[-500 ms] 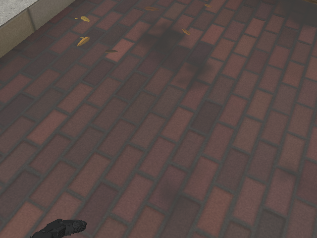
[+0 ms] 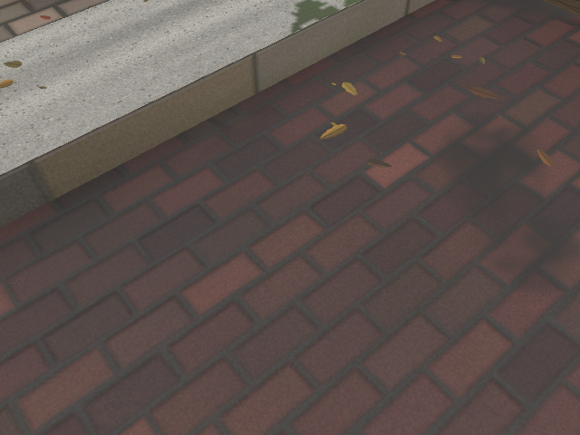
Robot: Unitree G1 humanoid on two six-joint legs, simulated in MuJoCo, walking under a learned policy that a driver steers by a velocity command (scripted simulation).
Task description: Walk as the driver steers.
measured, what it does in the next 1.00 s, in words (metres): walks ahead, turning right: left foot, then right foot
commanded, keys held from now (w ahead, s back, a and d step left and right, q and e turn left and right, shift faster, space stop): w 0.14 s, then e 0.86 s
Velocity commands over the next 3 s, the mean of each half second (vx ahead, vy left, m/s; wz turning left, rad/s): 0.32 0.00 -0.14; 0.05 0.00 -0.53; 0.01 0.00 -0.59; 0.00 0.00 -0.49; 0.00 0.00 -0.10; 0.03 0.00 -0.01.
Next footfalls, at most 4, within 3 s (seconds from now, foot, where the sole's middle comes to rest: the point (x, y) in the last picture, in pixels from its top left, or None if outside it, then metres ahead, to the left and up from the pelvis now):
0.08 left None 0.19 0.11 -0.78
0.58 right None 0.32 -0.07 -0.78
1.08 left None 0.33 0.12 -0.78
1.54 right None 0.18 -0.03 -0.78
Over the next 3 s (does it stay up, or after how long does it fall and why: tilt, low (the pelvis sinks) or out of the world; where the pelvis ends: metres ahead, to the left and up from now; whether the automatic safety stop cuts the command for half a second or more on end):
stays up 0.23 0.04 0.00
